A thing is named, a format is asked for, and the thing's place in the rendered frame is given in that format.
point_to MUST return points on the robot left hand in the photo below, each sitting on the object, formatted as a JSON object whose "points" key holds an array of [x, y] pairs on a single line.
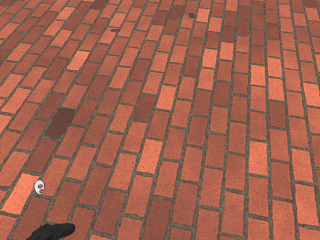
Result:
{"points": [[52, 232]]}

